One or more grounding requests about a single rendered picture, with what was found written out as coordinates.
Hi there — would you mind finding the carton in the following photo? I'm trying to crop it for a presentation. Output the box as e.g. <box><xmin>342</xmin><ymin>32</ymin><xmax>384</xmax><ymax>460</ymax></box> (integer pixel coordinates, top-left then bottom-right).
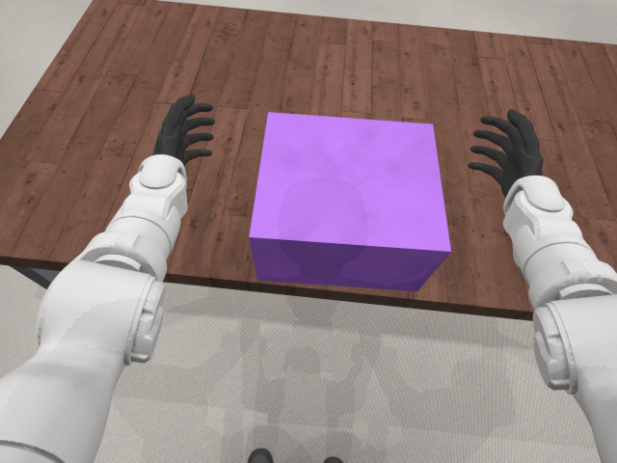
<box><xmin>249</xmin><ymin>112</ymin><xmax>451</xmax><ymax>291</ymax></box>

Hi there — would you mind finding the left robot upper arm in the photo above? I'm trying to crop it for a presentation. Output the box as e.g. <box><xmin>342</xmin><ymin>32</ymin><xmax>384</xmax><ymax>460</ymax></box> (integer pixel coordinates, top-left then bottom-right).
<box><xmin>0</xmin><ymin>259</ymin><xmax>166</xmax><ymax>463</ymax></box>

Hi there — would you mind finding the table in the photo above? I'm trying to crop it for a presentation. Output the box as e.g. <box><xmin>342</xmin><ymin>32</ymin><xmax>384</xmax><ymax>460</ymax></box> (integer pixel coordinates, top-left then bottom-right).
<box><xmin>0</xmin><ymin>0</ymin><xmax>617</xmax><ymax>321</ymax></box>

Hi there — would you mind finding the robot right hand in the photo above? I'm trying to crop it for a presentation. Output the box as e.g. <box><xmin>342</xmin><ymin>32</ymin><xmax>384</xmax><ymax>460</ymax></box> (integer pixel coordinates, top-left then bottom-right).
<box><xmin>468</xmin><ymin>109</ymin><xmax>544</xmax><ymax>198</ymax></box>

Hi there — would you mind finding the right robot forearm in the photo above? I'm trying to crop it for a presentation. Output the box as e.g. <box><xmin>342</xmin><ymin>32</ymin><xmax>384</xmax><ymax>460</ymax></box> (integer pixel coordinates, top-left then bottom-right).
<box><xmin>503</xmin><ymin>176</ymin><xmax>617</xmax><ymax>312</ymax></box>

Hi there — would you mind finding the robot left hand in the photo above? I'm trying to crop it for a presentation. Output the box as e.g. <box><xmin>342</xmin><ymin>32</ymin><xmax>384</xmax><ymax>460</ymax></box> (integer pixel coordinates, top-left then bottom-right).
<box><xmin>153</xmin><ymin>94</ymin><xmax>215</xmax><ymax>166</ymax></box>

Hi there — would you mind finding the left robot forearm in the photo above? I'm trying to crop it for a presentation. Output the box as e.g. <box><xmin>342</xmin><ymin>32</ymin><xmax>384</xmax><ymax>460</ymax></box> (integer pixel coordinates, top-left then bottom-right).
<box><xmin>37</xmin><ymin>154</ymin><xmax>188</xmax><ymax>345</ymax></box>

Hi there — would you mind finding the right robot upper arm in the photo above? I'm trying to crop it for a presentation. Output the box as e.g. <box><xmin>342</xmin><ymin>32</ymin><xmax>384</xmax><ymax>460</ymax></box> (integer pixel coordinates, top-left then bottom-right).
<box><xmin>533</xmin><ymin>294</ymin><xmax>617</xmax><ymax>463</ymax></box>

